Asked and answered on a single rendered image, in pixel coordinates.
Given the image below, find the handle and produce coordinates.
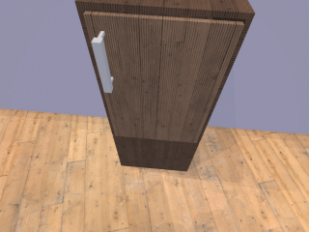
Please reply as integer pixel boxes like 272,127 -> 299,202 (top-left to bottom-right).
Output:
91,31 -> 114,93

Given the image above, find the cupboard door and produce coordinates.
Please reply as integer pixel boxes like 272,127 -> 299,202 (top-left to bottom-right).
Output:
83,11 -> 244,143

